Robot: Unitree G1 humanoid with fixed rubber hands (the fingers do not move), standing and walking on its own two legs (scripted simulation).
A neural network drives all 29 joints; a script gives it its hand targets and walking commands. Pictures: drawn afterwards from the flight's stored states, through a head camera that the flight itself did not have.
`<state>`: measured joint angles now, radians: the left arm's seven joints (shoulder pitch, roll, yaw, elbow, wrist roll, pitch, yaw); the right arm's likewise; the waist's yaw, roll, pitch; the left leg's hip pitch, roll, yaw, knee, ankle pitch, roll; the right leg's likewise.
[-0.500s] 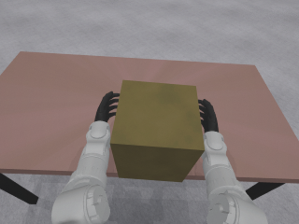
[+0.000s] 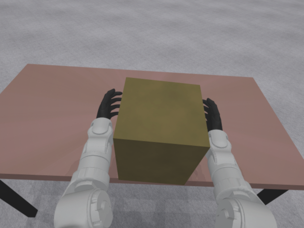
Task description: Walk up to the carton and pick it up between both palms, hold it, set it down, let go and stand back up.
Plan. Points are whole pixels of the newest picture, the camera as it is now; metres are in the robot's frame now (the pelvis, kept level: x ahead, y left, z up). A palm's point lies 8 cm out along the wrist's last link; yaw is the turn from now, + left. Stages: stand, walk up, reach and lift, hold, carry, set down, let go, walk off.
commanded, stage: reach and lift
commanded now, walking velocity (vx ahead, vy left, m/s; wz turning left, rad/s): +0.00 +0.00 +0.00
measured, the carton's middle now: (157, 134) +0.39 +0.02 +0.03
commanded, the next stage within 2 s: none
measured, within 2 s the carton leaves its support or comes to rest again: neither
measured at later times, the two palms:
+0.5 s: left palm (102, 112) +0.38 +0.16 +0.13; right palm (217, 122) +0.38 -0.14 +0.12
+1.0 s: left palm (96, 104) +0.36 +0.17 +0.17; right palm (222, 113) +0.37 -0.13 +0.17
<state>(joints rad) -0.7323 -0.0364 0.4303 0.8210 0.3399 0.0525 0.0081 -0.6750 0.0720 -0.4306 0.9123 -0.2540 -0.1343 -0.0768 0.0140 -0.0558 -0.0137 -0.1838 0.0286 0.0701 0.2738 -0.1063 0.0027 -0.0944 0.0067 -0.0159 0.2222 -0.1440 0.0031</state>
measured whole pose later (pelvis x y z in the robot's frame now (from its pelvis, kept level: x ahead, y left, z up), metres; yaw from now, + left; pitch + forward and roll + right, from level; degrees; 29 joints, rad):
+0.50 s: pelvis -0.01 +0.00 +0.00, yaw +1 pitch -4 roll -1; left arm -0.68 -0.05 0.35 0.56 0.33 0.29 0.01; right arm -0.67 0.03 -0.26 0.83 -0.08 -0.01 -0.10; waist -0.02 -0.07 0.02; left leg -0.11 0.02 0.05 0.29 -0.11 0.00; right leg -0.01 0.00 -0.04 0.23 -0.16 0.00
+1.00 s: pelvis -0.01 +0.00 +0.00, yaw +2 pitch -7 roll -1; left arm -0.66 -0.04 0.32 0.31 0.36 0.54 -0.02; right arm -0.71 -0.03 -0.09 0.72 0.09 0.15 -0.14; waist -0.07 -0.08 0.04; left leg -0.05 0.01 0.03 0.30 -0.12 0.00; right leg 0.05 0.00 -0.05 0.25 -0.17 0.00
